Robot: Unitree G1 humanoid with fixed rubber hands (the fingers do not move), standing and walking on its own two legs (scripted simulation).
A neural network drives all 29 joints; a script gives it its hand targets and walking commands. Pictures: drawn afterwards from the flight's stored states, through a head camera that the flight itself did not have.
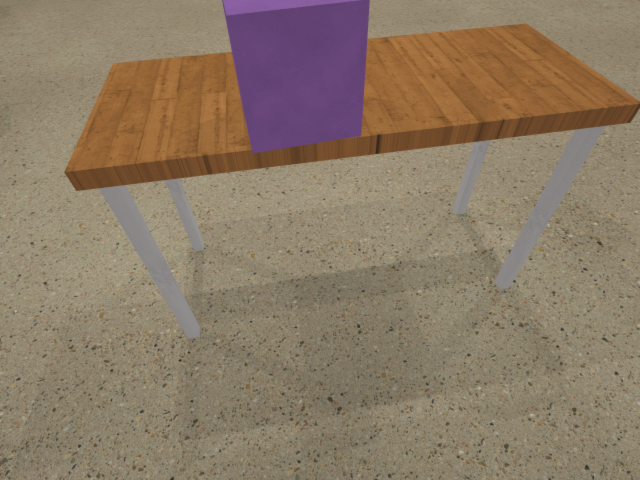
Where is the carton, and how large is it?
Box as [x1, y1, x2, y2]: [222, 0, 369, 152]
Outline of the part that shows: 222,0 252,152 360,135 369,0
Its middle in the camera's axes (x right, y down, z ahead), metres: -0.05 -0.37 +0.79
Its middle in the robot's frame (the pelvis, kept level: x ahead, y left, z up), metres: +0.85 +0.10 +0.14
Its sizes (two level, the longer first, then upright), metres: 0.238 0.211 0.261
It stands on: a table, 0.78 m high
